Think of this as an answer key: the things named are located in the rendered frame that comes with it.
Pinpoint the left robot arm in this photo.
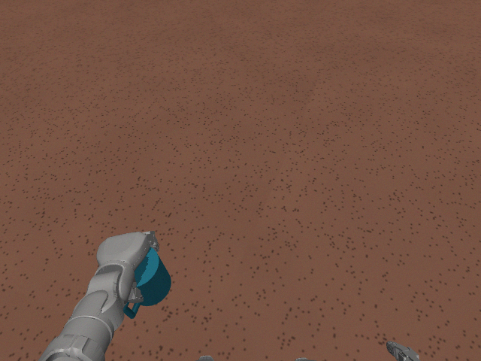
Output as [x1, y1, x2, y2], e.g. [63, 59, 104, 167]
[38, 260, 135, 361]

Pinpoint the left robot hand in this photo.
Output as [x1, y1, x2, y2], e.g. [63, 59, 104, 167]
[96, 231, 159, 303]

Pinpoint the mug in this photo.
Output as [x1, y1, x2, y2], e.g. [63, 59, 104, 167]
[123, 247, 171, 319]

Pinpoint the right robot hand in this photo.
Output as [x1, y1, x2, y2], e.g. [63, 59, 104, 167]
[386, 341, 420, 361]

